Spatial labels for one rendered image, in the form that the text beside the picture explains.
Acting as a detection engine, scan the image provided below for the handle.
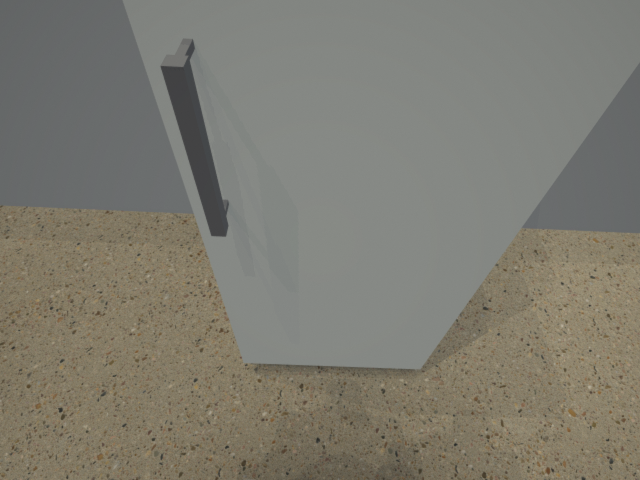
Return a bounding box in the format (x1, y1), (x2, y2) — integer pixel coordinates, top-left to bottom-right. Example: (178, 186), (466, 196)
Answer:
(161, 38), (229, 237)

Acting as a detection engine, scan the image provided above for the fridge door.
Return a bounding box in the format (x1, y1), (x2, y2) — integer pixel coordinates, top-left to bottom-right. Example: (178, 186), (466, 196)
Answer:
(123, 0), (640, 369)

